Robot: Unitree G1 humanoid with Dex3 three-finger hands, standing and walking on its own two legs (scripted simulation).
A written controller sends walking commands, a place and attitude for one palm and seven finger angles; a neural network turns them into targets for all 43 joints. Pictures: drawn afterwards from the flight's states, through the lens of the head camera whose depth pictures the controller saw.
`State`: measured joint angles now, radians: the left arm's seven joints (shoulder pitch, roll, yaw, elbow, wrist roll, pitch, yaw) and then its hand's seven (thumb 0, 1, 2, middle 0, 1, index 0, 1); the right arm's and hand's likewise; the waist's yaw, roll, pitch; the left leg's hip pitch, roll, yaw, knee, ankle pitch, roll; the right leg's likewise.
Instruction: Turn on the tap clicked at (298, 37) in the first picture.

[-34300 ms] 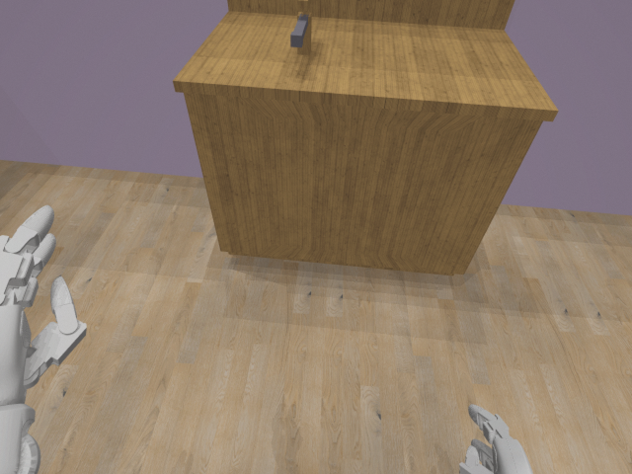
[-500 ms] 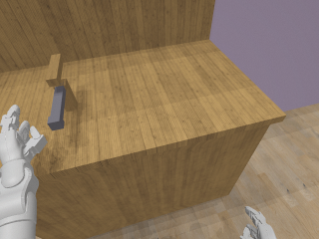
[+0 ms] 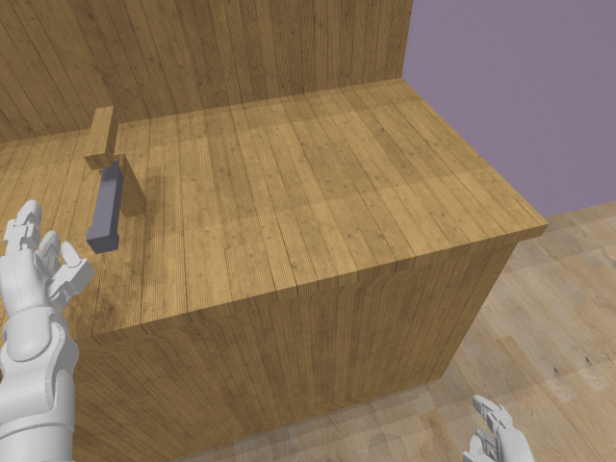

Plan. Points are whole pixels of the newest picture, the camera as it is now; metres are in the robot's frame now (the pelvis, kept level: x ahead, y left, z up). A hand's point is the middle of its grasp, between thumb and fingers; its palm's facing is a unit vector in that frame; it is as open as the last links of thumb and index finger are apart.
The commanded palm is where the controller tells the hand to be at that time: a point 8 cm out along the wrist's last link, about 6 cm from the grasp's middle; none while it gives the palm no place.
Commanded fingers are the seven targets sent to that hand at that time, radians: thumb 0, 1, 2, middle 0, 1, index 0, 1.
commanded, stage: push the lever round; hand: left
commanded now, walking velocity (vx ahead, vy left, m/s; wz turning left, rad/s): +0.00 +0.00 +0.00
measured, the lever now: (103, 238) +0.35 +0.30 +0.12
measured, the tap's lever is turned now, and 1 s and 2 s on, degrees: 0 16 46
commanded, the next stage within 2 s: none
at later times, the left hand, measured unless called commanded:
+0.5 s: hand (108, 261) +0.31 +0.28 +0.12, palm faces +0.57 -0.82 -0.07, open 7.8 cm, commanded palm +0.27 +0.31 +0.12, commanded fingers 0.00 0.90 0.90 -0.15 -0.15 -0.15 -0.15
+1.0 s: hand (142, 251) +0.33 +0.24 +0.12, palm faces +0.64 -0.77 -0.05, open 7.8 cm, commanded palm +0.29 +0.27 +0.12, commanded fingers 0.00 0.90 0.90 -0.15 -0.15 -0.15 -0.15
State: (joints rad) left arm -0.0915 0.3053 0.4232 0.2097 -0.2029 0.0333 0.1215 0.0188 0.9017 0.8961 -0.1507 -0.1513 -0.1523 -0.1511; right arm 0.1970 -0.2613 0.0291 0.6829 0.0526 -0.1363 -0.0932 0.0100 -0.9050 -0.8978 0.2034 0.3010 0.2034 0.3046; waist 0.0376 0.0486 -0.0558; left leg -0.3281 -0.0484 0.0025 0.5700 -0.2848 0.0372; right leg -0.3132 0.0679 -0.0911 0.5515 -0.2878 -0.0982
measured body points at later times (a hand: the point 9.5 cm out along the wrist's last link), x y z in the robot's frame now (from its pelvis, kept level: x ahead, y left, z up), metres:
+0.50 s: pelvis -0.01 -0.01 +0.00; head +0.00 -0.04 +0.45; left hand +0.27 +0.32 +0.13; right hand +0.17 -0.25 -0.10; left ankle +0.01 +0.10 -0.73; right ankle +0.00 -0.05 -0.73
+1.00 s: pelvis +0.00 -0.01 +0.00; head +0.00 -0.04 +0.45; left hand +0.29 +0.28 +0.13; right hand +0.18 -0.25 -0.10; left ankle +0.01 +0.10 -0.73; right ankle +0.00 -0.05 -0.73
